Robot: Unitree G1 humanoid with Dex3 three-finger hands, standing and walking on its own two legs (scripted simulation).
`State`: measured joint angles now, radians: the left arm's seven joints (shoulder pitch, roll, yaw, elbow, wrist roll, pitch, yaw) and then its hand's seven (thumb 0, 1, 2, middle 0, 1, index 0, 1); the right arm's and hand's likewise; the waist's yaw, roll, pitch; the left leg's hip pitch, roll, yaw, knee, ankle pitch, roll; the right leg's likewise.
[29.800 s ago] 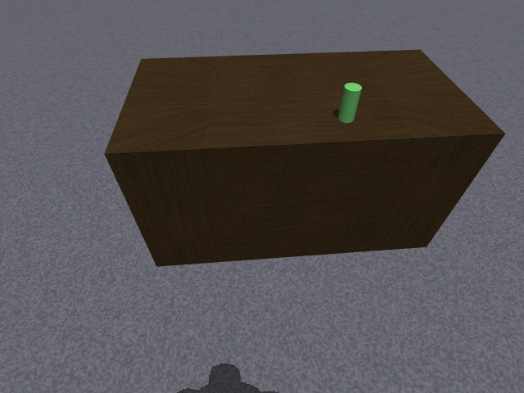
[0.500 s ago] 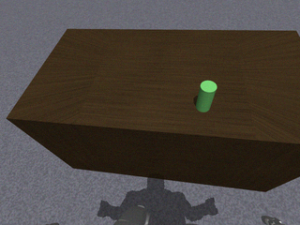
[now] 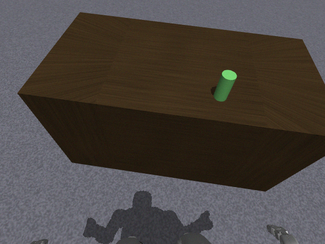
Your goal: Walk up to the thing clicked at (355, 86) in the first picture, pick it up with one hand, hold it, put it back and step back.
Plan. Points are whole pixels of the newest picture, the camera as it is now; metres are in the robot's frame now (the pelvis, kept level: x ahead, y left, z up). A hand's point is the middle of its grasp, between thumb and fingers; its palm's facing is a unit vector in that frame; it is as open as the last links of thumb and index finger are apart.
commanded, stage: step back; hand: right
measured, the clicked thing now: (224, 86) +0.67 -0.20 -0.06
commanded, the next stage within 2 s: none
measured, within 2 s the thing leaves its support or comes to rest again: neither
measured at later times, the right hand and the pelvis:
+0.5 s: hand out of the picture -0.11 -0.28 -0.17, palm faces -0.06 +0.92 -0.40, open 7.4 cm; pelvis -0.16 +0.00 -0.01, yaw +1 degrees
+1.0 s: hand out of the picture -0.20 -0.28 -0.15, palm faces +0.02 +0.92 -0.38, open 7.4 cm; pelvis -0.32 +0.00 -0.01, yaw -4 degrees
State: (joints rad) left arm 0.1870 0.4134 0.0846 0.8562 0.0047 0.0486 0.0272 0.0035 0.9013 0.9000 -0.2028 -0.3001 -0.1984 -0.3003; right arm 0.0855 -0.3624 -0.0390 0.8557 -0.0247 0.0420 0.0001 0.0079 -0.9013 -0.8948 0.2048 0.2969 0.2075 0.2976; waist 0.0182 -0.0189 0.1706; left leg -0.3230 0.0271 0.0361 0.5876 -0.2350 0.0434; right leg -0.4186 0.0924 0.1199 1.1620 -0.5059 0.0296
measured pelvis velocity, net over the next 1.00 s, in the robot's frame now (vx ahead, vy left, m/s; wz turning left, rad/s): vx -0.32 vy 0.00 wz -0.07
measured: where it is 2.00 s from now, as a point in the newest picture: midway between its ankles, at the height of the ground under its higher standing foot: outside the picture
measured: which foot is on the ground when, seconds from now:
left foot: down 0.00-0.18, up 0.20-0.50, down 0.52-0.88, up 0.90-1.00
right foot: up 0.00-0.14, down 0.16-0.54, up 0.56-0.84, down 0.86-1.00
